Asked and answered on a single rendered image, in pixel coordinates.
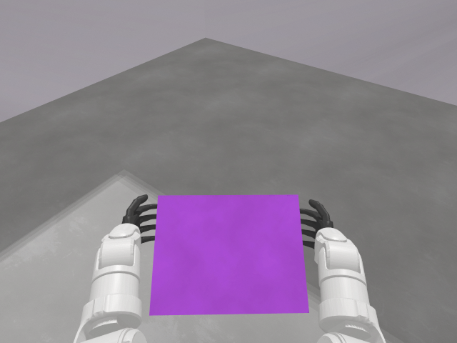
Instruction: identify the carton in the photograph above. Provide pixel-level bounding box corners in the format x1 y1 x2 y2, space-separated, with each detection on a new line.
149 194 309 316

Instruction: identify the left robot hand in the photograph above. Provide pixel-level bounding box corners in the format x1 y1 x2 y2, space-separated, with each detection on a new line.
122 194 157 243

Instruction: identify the right robot forearm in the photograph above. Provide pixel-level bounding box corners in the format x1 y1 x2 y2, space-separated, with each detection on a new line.
314 227 386 343

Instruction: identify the right robot hand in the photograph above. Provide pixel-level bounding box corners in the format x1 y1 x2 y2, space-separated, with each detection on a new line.
300 199 333 249

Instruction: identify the left robot forearm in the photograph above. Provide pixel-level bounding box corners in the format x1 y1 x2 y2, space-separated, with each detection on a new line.
74 223 142 343

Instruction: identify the left robot upper arm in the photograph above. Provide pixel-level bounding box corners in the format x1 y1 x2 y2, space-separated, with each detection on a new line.
81 328 147 343

